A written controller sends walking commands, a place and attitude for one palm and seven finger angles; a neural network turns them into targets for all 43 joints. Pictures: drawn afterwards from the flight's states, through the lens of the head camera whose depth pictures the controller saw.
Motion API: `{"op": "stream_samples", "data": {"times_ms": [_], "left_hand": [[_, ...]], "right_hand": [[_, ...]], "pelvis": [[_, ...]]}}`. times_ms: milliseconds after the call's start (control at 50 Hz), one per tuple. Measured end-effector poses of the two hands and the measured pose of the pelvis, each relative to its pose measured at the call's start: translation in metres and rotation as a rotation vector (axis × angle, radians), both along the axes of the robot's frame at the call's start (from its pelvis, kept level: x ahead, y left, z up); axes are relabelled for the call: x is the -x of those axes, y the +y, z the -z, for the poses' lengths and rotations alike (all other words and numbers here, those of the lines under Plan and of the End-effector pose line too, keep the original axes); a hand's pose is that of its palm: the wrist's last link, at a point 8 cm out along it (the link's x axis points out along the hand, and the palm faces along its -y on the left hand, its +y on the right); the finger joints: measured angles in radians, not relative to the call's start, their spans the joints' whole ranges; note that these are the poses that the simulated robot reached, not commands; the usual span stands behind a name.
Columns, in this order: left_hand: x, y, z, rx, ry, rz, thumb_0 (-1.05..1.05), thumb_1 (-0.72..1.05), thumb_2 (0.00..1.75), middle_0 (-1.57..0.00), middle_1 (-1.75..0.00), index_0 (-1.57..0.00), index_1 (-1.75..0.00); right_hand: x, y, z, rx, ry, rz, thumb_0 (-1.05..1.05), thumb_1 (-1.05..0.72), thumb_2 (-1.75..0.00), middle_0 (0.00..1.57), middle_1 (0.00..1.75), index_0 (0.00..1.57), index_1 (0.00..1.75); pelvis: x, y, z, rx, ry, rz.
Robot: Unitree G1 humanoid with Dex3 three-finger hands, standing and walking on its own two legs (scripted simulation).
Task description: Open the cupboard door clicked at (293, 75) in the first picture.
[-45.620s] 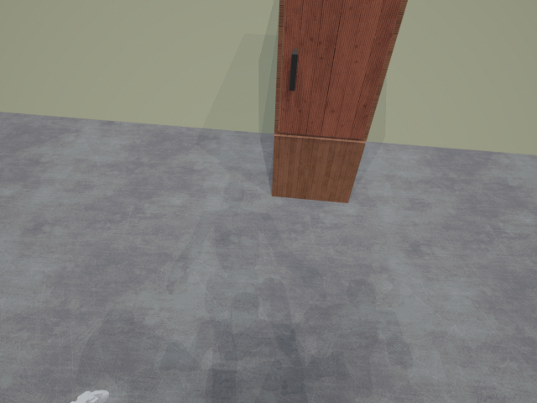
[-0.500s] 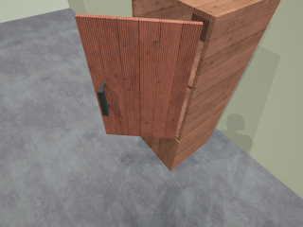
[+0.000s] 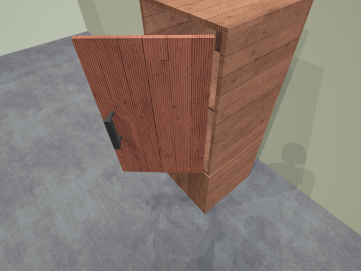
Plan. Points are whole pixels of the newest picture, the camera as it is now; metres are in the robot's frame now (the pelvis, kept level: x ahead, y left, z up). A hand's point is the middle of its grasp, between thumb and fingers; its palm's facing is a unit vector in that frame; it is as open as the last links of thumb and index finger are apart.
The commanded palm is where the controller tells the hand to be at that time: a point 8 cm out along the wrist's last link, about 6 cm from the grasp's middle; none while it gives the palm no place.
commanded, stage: come to a stop and stand still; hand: left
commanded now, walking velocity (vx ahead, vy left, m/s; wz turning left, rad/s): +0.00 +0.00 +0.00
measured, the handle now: (114, 130) +0.56 +0.25 -0.05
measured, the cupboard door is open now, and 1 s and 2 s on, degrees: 48 48 48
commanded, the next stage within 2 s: look again from close up in 1.32 s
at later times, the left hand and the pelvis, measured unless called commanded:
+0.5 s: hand out of the picture +0.00 +0.22 -0.16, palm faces +0.02 -0.97 -0.25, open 7.4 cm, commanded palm none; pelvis -0.04 +0.01 +0.01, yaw +0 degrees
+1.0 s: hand out of the picture -0.05 +0.21 -0.17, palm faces +0.00 -0.99 -0.14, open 7.3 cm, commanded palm none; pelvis -0.04 +0.06 +0.01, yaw -1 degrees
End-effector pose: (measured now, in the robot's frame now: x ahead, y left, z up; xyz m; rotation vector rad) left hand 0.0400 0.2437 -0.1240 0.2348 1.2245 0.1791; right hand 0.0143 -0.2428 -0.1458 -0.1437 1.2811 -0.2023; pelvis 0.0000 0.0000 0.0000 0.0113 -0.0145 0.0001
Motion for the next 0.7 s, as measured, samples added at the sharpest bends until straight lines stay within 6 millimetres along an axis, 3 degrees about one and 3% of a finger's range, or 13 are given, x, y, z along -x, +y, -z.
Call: {"op": "stream_samples", "data": {"times_ms": [140,280,380,600,700], "left_hand": [[0.011,-0.004,0.001,0.006,-0.032,-0.016,0.01,0.91,0.90,-0.20,-0.30,-0.20,-0.30],[0.025,0.002,0.000,0.018,-0.033,-0.023,0.01,0.91,0.90,-0.20,-0.30,-0.20,-0.30],[0.037,0.011,0.001,0.019,-0.009,-0.024,0.01,0.91,0.90,-0.20,-0.30,-0.20,-0.30],[0.063,0.028,0.005,0.030,0.077,-0.022,0.01,0.91,0.90,-0.20,-0.30,-0.20,-0.30],[0.071,0.030,0.009,0.050,0.110,-0.019,0.01,0.91,0.90,-0.20,-0.30,-0.20,-0.30]], "right_hand": [[-0.034,-0.039,-0.023,0.084,-0.104,-0.050,0.01,-0.91,-0.90,0.20,0.30,0.20,0.30],[-0.038,-0.042,-0.037,0.107,-0.132,-0.094,0.01,-0.91,-0.90,0.20,0.30,0.20,0.30],[-0.018,-0.028,-0.034,0.085,-0.092,-0.102,0.01,-0.91,-0.90,0.20,0.30,0.20,0.30],[0.049,0.017,-0.021,0.017,0.076,-0.053,0.01,-0.91,-0.90,0.20,0.30,0.20,0.30],[0.067,0.036,-0.019,0.001,0.123,-0.028,0.01,-0.91,-0.90,0.20,0.30,0.20,0.30]], "pelvis": [[0.011,-0.011,-0.003,0.007,-0.028,-0.010],[0.025,-0.010,-0.007,0.016,-0.041,-0.014],[0.032,-0.004,-0.010,0.018,-0.041,-0.013],[0.038,0.020,-0.011,0.018,-0.032,-0.003],[0.039,0.030,-0.011,0.018,-0.028,0.000]]}}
